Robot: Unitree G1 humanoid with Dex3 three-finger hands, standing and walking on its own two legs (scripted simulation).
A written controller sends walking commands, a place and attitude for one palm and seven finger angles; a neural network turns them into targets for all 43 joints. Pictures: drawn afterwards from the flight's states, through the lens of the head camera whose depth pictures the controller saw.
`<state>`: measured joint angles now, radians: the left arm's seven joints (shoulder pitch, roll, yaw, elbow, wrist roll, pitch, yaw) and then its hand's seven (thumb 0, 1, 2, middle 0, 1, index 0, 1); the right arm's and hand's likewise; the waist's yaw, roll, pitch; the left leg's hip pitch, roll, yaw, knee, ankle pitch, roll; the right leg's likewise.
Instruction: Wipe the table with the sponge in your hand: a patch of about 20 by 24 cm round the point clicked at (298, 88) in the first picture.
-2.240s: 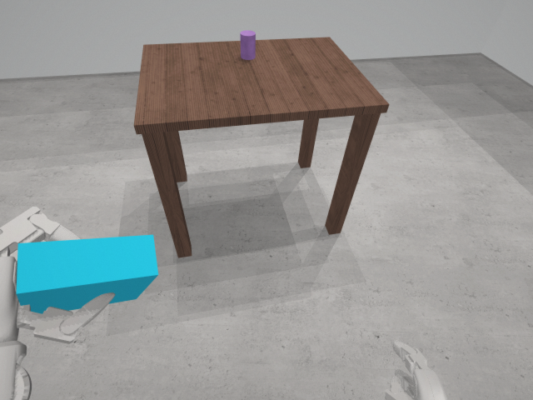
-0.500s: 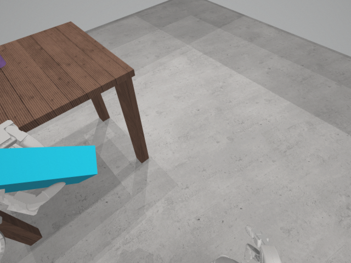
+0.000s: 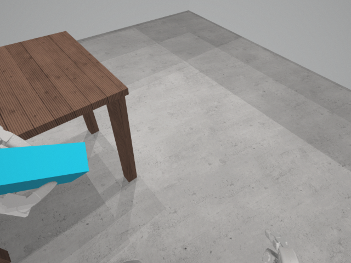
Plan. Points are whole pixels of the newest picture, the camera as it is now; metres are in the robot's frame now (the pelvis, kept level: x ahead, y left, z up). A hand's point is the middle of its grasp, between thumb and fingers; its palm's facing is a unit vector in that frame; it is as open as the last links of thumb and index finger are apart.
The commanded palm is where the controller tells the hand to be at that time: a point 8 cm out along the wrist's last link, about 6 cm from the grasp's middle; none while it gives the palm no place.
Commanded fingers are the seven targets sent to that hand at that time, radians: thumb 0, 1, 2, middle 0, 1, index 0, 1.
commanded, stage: turn to face it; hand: left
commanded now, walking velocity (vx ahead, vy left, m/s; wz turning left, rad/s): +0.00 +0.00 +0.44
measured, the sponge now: (51, 167) +0.24 +0.22 +0.16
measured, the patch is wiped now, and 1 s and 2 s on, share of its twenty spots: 0.00 0.00 0.00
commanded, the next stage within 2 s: take the last steps up to it in 0.30 s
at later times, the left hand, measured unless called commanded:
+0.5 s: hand (29, 260) +0.11 +0.19 +0.17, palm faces +0.55 -0.72 -0.43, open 9.2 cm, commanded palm +0.04 +0.23 +0.20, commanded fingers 0.00 0.10 1.30 -1.20 -1.60 -1.20 -1.60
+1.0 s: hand out of the picture +0.07 +0.21 +0.19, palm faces +0.64 -0.65 -0.42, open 9.2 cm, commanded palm +0.01 +0.24 +0.20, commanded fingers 0.00 0.10 1.30 -1.20 -1.60 -1.20 -1.60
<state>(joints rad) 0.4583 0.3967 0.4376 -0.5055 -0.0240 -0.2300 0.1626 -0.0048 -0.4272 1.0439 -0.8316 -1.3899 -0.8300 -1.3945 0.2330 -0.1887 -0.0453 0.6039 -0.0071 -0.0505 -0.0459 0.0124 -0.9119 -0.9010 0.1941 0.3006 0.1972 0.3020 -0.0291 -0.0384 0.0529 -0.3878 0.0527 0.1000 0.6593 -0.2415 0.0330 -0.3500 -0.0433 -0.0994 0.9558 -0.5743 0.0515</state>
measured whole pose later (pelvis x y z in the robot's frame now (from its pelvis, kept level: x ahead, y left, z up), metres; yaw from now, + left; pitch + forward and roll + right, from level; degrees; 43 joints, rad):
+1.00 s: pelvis -0.06 -0.08 +0.02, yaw +16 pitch -2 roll +0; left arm 0.45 0.34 0.32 -0.45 0.01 -0.22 0.14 -0.01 -0.43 1.04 -0.84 -1.38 -0.84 -1.38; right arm 0.26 -0.12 0.03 0.66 0.00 -0.12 -0.05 0.01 -0.90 -0.90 0.20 0.30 0.21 0.30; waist 0.03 0.02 0.01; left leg -0.13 0.06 0.11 0.49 -0.32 -0.01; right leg -0.40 -0.08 -0.13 0.76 -0.36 0.05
